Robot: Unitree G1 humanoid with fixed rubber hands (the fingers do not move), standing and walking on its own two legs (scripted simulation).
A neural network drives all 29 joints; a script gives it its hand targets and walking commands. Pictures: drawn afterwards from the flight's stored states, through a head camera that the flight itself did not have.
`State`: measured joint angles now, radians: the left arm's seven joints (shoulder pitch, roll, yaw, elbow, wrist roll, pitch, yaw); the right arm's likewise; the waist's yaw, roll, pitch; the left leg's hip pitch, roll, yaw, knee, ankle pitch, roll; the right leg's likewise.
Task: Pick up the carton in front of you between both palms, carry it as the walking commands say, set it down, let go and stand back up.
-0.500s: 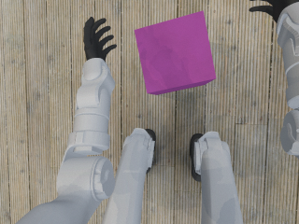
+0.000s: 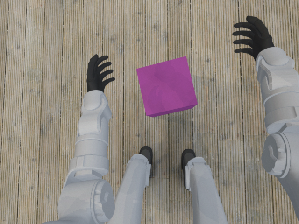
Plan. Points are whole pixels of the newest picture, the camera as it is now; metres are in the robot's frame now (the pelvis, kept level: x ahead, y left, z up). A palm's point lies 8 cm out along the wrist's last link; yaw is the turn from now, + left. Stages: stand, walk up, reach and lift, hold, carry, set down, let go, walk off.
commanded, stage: let go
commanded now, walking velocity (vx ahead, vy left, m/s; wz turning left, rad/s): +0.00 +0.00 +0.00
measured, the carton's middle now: (166, 91) +0.49 +0.03 -0.53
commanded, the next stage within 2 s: stand in 1.24 s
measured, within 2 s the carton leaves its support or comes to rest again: neither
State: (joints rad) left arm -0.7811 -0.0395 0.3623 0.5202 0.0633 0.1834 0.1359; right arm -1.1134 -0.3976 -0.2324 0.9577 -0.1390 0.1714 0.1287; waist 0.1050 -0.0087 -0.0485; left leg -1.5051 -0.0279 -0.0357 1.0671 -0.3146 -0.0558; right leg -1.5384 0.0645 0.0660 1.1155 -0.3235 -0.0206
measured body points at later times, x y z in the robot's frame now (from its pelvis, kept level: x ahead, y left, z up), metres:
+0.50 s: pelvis +0.08 +0.03 +0.10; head +0.21 +0.01 +0.53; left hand +0.30 +0.26 +0.02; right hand +0.37 -0.20 +0.00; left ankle +0.07 +0.14 -0.62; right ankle +0.07 -0.10 -0.62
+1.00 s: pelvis +0.09 +0.03 +0.12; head +0.11 +0.03 +0.57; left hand +0.27 +0.25 +0.05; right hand +0.25 -0.21 +0.05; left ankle +0.07 +0.14 -0.62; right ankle +0.07 -0.10 -0.62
